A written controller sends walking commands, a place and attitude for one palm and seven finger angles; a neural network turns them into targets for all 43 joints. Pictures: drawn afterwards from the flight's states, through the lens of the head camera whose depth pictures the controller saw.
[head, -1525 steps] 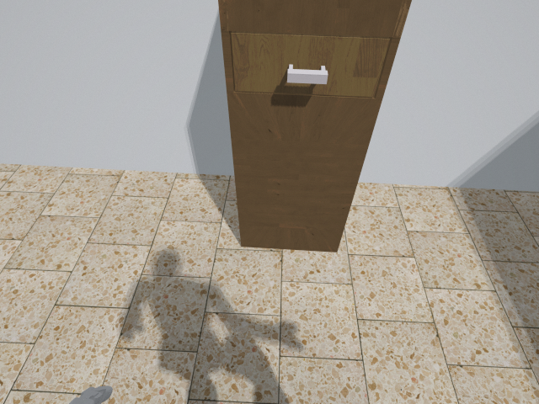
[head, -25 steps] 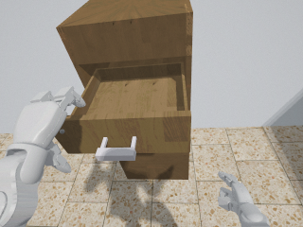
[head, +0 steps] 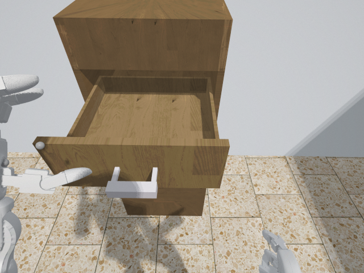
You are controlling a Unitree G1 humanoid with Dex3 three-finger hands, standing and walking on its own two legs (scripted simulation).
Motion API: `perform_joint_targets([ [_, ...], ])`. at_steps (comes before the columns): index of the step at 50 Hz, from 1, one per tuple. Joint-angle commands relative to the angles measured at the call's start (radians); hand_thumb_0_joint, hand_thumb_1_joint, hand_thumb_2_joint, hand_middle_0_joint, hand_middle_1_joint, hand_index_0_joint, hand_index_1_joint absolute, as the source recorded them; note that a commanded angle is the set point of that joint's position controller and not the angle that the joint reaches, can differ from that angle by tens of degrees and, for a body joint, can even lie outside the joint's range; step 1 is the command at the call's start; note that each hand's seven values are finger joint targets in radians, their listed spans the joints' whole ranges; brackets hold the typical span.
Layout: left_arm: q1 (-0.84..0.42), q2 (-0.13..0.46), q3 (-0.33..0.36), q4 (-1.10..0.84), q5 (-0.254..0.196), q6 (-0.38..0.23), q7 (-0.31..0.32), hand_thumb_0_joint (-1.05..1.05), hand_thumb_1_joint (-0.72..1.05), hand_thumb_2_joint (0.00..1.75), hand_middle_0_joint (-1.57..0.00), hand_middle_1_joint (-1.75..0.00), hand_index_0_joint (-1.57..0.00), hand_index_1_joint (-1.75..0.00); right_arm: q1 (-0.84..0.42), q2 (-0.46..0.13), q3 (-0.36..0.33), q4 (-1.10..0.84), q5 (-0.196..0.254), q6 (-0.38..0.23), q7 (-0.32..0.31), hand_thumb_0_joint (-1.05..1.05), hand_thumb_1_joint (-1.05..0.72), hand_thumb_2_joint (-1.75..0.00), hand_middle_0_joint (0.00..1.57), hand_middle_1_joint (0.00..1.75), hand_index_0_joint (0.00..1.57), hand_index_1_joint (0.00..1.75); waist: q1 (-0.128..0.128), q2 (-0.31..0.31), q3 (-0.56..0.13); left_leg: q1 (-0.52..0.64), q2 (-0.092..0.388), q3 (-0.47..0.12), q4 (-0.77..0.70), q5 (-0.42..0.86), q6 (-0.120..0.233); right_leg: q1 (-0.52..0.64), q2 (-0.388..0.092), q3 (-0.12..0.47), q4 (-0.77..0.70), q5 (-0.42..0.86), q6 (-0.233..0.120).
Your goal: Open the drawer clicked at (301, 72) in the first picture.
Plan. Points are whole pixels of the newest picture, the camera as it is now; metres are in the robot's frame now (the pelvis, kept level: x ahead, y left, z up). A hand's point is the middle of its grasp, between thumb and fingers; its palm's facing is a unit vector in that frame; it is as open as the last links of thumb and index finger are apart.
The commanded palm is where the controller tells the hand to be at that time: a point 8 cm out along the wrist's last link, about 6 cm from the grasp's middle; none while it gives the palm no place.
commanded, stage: draw the hand back to the body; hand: left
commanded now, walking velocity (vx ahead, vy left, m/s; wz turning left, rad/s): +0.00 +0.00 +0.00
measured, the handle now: (134, 180) +0.28 +0.14 +0.08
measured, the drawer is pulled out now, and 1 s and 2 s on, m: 0.29 0.29 0.29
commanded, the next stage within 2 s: step back with the hand held close in 0.68 s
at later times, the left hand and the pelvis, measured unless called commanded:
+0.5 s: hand (9, 153) +0.18 +0.24 +0.27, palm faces +0.55 -0.76 -0.34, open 8.5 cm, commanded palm +0.13 +0.28 +0.27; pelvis +0.00 +0.01 +0.00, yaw +0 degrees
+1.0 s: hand (20, 162) +0.18 +0.24 +0.25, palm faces +0.48 -0.75 -0.45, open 7.4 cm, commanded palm +0.10 +0.29 +0.27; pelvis -0.03 +0.01 +0.00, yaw +1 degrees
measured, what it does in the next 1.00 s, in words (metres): stands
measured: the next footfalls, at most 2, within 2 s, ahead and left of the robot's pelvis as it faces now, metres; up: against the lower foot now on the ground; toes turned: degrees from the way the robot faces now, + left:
right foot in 1.22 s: -0.02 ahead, -0.11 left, +0.00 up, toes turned -1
left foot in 1.52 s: -0.07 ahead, +0.13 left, +0.00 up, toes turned +3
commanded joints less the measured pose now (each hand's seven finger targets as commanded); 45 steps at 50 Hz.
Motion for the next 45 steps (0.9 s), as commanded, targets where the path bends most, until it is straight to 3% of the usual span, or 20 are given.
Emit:
perform_joint_targets([
  [1, -0.1, 0.162, 0.089, -0.131, -0.016, -0.071, 0.021, 0.0, 0.09, 0.55, -0.26, -0.82, -0.26, -0.82, -0.176, -0.1, -0.049, -0.168, -0.003, -0.079, -0.011, 0.0, -0.9, -0.9, 0.2, 0.3, 0.2, 0.3, 0.005, 0.01, -0.078, -0.05, 0.013, 0.024, -0.094, 0.263, 0.009, 0.049, -0.017, -0.011, -0.055, 0.18, -0.016],
  [5, -0.075, 0.219, 0.147, -0.176, -0.02, -0.086, 0.02, 0.0, 0.23, 0.62, -0.25, -0.73, -0.25, -0.73, -0.178, -0.114, -0.066, -0.162, 0.002, -0.074, -0.009, 0.0, -0.9, -0.9, 0.2, 0.3, 0.2, 0.3, 0.015, 0.051, -0.139, -0.029, 0.015, 0.021, -0.077, 0.322, 0.003, 0.084, -0.022, 0.003, -0.026, 0.235, -0.025],
  [6, -0.025, 0.17, 0.121, -0.152, -0.02, -0.086, 0.017, 0.0, 0.27, 0.63, -0.25, -0.7, -0.25, -0.7, -0.175, -0.102, -0.061, -0.164, -0.001, -0.072, -0.007, 0.0, -0.9, -0.9, 0.2, 0.3, 0.2, 0.3, 0.017, 0.052, -0.122, -0.039, 0.013, 0.031, -0.085, 0.329, 0.002, 0.073, -0.018, -0.008, -0.034, 0.233, -0.02],
  [8, 0.008, 0.19, 0.152, -0.14, -0.027, -0.083, 0.018, 0.0, 0.34, 0.66, -0.24, -0.66, -0.24, -0.66, -0.17, -0.104, -0.065, -0.165, 0.003, -0.065, -0.007, 0.0, -0.9, -0.9, 0.2, 0.3, 0.2, 0.3, 0.017, 0.024, -0.121, -0.045, 0.016, 0.031, -0.087, 0.316, 0.0, 0.07, -0.016, -0.008, -0.035, 0.223, -0.017],
  [10, -0.048, 0.261, 0.206, -0.186, -0.028, -0.092, 0.026, 0.0, 0.41, 0.69, -0.24, -0.62, -0.24, -0.62, -0.171, -0.115, -0.075, -0.165, 0.007, -0.061, -0.015, 0.0, -0.9, -0.9, 0.2, 0.3, 0.2, 0.3, 0.012, 0.009, -0.14, -0.036, 0.02, 0.021, -0.079, 0.285, -0.001, 0.073, -0.017, 0.008, -0.034, 0.205, -0.023],
  [11, -0.002, 0.206, 0.18, -0.157, -0.027, -0.093, 0.022, 0.0, 0.44, 0.7, -0.23, -0.59, -0.23, -0.59, -0.173, -0.101, -0.069, -0.167, 0.003, -0.063, -0.015, 0.0, -0.9, -0.9, 0.2, 0.3, 0.2, 0.3, 0.016, 0.021, -0.121, -0.05, 0.015, 0.03, -0.088, 0.288, -0.002, 0.062, -0.015, -0.004, -0.041, 0.202, -0.02],
  [15, -0.038, 0.253, 0.221, -0.176, -0.03, -0.093, 0.027, 0.0, 0.58, 0.76, -0.22, -0.5, -0.22, -0.5, -0.164, -0.109, -0.077, -0.158, 0.012, -0.057, -0.017, 0.0, -0.9, -0.9, 0.2, 0.3, 0.2, 0.3, 0.005, 0.056, -0.126, -0.033, 0.02, 0.026, -0.076, 0.282, -0.007, 0.052, -0.017, 0.013, -0.042, 0.204, -0.025],
  [18, 0.022, 0.21, 0.208, -0.096, -0.034, -0.077, 0.027, 0.0, 0.69, 0.81, -0.22, -0.43, -0.22, -0.43, -0.161, -0.102, -0.073, -0.156, 0.011, -0.052, -0.019, 0.0, -0.9, -0.9, 0.2, 0.3, 0.2, 0.3, 0.006, 0.0, -0.087, -0.049, 0.019, 0.032, -0.086, 0.277, -0.002, 0.034, -0.012, -0.001, -0.053, 0.196, -0.015],
  [20, -0.064, 0.25, 0.222, -0.14, -0.031, -0.08, 0.029, 0.0, 0.76, 0.84, -0.21, -0.39, -0.21, -0.39, -0.168, -0.109, -0.078, -0.151, 0.014, -0.051, -0.023, 0.0, -0.9, -0.9, 0.2, 0.3, 0.2, 0.3, 0.0, 0.029, -0.1, -0.03, 0.021, 0.025, -0.078, 0.255, -0.001, 0.031, -0.016, 0.016, -0.055, 0.182, -0.022],
  [21, -0.037, 0.195, 0.185, -0.113, -0.029, -0.079, 0.027, 0.0, 0.8, 0.86, -0.21, -0.37, -0.21, -0.37, -0.168, -0.101, -0.07, -0.151, 0.007, -0.055, -0.023, 0.0, -0.9, -0.9, 0.2, 0.3, 0.2, 0.3, 0.001, 0.045, -0.086, -0.042, 0.015, 0.03, -0.089, 0.256, -0.001, 0.026, -0.016, 0.003, -0.06, 0.179, -0.017],
  [24, -0.081, 0.198, 0.163, -0.147, -0.026, -0.072, 0.027, 0.0, 0.9, 0.9, -0.2, -0.3, -0.2, -0.3, -0.172, -0.105, -0.073, -0.156, 0.01, -0.054, -0.02, 0.0, -0.9, -0.9, 0.2, 0.3, 0.2, 0.3, -0.001, 0.035, -0.097, -0.03, 0.015, 0.021, -0.09, 0.237, 0.004, 0.022, -0.018, 0.011, -0.061, 0.153, -0.015],
  [28, -0.037, 0.193, 0.163, -0.122, -0.025, -0.065, 0.034, 0.0, 0.9, 0.9, -0.2, -0.3, -0.2, -0.3, -0.175, -0.099, -0.066, -0.153, 0.005, -0.062, -0.023, 0.0, -0.9, -0.9, 0.2, 0.3, 0.2, 0.3, 0.008, 0.033, -0.095, -0.034, 0.011, 0.02, -0.092, 0.232, 0.003, 0.03, -0.015, 0.003, -0.06, 0.148, -0.017],
  [30, -0.088, 0.247, 0.197, -0.171, -0.022, -0.071, 0.039, 0.0, 0.9, 0.9, -0.2, -0.3, -0.2, -0.3, -0.18, -0.107, -0.071, -0.152, 0.006, -0.066, -0.026, 0.0, -0.9, -0.9, 0.2, 0.3, 0.2, 0.3, 0.008, 0.052, -0.114, -0.031, 0.012, 0.014, -0.085, 0.216, 0.0, 0.045, -0.019, 0.019, -0.059, 0.141, -0.024],
  [32, -0.059, 0.201, 0.166, -0.149, -0.022, -0.068, 0.035, 0.0, 0.9, 0.9, -0.2, -0.3, -0.2, -0.3, -0.178, -0.092, -0.063, -0.155, 0.005, -0.063, -0.021, 0.0, -0.9, -0.9, 0.2, 0.3, 0.2, 0.3, 0.007, 0.042, -0.102, -0.04, 0.01, 0.015, -0.092, 0.218, 0.0, 0.04, -0.02, 0.013, -0.062, 0.135, -0.022],
  [39, -0.073, 0.205, 0.173, -0.135, -0.026, -0.066, 0.031, 0.0, 0.9, 0.9, -0.2, -0.3, -0.2, -0.3, -0.181, -0.095, -0.066, -0.158, 0.009, -0.06, -0.02, 0.0, -0.9, -0.9, 0.2, 0.3, 0.2, 0.3, 0.008, 0.037, -0.073, -0.048, 0.012, 0.015, -0.099, 0.195, 0.002, 0.026, -0.018, 0.015, -0.073, 0.111, -0.018],
  [40, -0.218, 0.403, 0.354, -0.161, -0.02, -0.118, 0.038, 0.0, 0.9, 0.9, -0.2, -0.3, -0.2, -0.3, -0.145, -0.126, -0.059, -0.183, 0.019, -0.045, -0.01, 0.0, -0.9, -0.9, 0.2, 0.3, 0.2, 0.3, -0.035, 0.072, 0.0, -0.131, 0.016, -0.015, -0.075, 0.111, 0.024, -0.08, -0.07, 0.112, -0.114, 0.107, -0.017],
  [41, -0.048, 0.299, 0.28, -0.067, -0.024, -0.116, 0.025, 0.0, 0.9, 0.9, -0.2, -0.3, -0.2, -0.3, -0.141, -0.124, -0.076, -0.173, 0.007, -0.031, -0.025, 0.0, -0.9, -0.9, 0.2, 0.3, 0.2, 0.3, -0.04, -0.062, -0.028, -0.097, 0.021, -0.033, -0.036, 0.154, 0.031, -0.12, -0.089, 0.11, -0.136, 0.15, -0.011],
  [42, -0.001, 0.276, 0.25, -0.069, -0.017, -0.102, 0.019, 0.0, 0.9, 0.9, -0.2, -0.3, -0.2, -0.3, -0.138, -0.124, -0.077, -0.176, 0.006, -0.02, -0.024, 0.0, -0.9, -0.9, 0.2, 0.3, 0.2, 0.3, -0.046, -0.137, -0.056, -0.069, 0.017, -0.025, 0.005, 0.185, 0.029, -0.131, -0.112, 0.129, -0.151, 0.164, -0.016],
  [44, 0.012, 0.248, 0.22, -0.091, -0.004, -0.094, 0.02, 0.0, 0.9, 0.9, -0.2, -0.3, -0.2, -0.3, -0.113, -0.127, -0.084, -0.179, 0.0, -0.004, -0.025, 0.0, -0.9, -0.9, 0.2, 0.3, 0.2, 0.3, -0.065, -0.147, -0.1, -0.078, 0.013, -0.017, 0.087, 0.193, 0.022, -0.146, -0.166, 0.161, -0.15, 0.166, -0.039],
  [45, 0.033, 0.252, 0.224, -0.106, -0.004, -0.098, 0.027, 0.0, 0.9, 0.9, -0.2, -0.3, -0.2, -0.3, -0.11, -0.134, -0.089, -0.17, -0.002, -0.003, -0.026, 0.0, -0.9, -0.9, 0.2, 0.3, 0.2, 0.3, -0.067, -0.092, -0.125, -0.077, 0.012, -0.011, 0.099, 0.19, 0.019, -0.15, -0.184, 0.17, -0.146, 0.187, -0.054],
])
